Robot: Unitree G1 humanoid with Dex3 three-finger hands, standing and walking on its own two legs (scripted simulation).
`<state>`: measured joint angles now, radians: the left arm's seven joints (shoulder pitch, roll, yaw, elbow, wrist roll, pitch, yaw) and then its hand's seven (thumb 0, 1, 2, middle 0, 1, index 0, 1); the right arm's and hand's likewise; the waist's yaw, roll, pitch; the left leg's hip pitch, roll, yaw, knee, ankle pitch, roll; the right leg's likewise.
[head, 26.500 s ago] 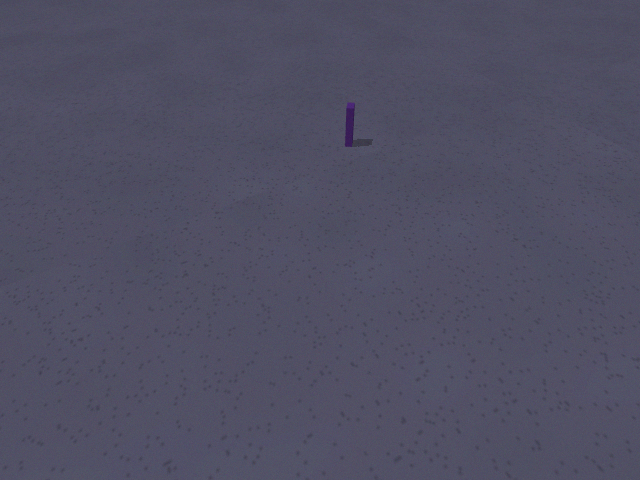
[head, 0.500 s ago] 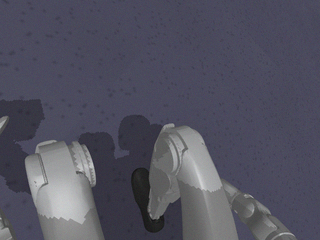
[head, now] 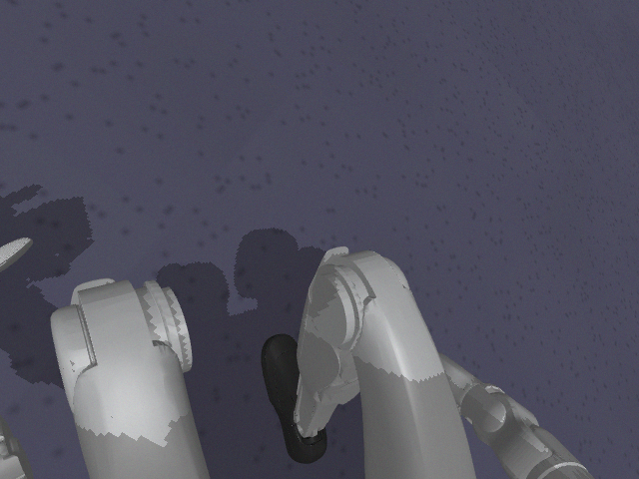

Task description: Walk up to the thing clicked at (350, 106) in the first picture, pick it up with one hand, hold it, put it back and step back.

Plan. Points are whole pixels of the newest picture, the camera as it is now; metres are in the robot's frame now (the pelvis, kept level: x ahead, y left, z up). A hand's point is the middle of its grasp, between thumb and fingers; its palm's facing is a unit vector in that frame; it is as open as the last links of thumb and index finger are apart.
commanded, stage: open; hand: left
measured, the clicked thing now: out of the picture +0.39 +0.32 -0.17
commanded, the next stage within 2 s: withdraw in 0.08 s
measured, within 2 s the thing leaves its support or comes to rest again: neither
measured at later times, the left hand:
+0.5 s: hand out of the picture +0.38 +0.36 -0.10, palm faces +0.50 -0.87 -0.02, open 16.9 cm
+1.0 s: hand out of the picture +0.30 +0.45 +0.06, palm faces +0.50 -0.72 -0.48, open 17.2 cm
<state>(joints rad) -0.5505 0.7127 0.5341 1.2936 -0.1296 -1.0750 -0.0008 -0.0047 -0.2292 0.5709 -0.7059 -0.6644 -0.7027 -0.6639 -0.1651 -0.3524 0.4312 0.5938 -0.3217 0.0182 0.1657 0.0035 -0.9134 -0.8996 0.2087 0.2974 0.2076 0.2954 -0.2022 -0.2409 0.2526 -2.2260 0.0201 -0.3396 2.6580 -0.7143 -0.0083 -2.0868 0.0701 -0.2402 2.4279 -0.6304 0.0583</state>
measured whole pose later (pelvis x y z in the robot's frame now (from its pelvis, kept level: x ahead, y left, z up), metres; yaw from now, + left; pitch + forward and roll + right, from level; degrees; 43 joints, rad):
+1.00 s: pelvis +0.01 -0.01 +0.11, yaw +9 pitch +31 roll -7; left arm -0.38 0.70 0.53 0.80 0.03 -0.28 -0.02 -0.01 -0.51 0.07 -0.07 -0.08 -0.08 -0.06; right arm 0.05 -0.28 0.05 0.59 0.00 0.14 0.04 0.01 -0.92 -0.91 0.21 0.30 0.21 0.30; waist -0.05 -0.02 -0.12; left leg -2.11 0.03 -0.11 2.22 -0.67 0.00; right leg -2.04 0.01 -0.08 2.15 -0.66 0.02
